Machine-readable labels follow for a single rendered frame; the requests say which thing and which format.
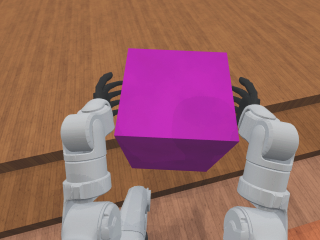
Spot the right robot hand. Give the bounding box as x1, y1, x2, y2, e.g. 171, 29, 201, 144
231, 77, 260, 125

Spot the robot left upper arm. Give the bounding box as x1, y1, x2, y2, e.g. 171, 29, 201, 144
62, 201, 122, 240

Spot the robot left thigh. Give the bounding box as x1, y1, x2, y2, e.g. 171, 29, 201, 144
120, 186, 151, 240

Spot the robot right forearm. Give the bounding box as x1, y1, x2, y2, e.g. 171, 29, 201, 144
237, 104, 299, 240

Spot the robot right upper arm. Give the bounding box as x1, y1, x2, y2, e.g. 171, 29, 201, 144
223, 206, 287, 240

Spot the left robot hand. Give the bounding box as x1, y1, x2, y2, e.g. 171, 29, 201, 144
93, 72, 123, 117

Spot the carton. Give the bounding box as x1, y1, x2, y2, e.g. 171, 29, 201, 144
114, 48, 240, 172

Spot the robot left forearm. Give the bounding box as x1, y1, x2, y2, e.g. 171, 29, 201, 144
60, 98, 115, 239

